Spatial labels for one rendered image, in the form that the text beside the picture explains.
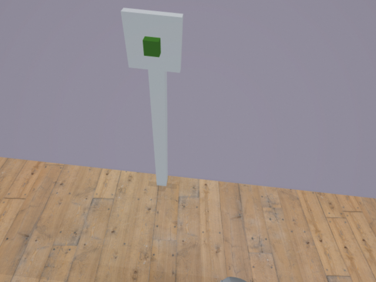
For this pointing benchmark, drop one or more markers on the button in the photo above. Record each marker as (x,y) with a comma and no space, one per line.
(151,46)

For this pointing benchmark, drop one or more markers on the panel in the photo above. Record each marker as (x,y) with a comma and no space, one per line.
(167,26)

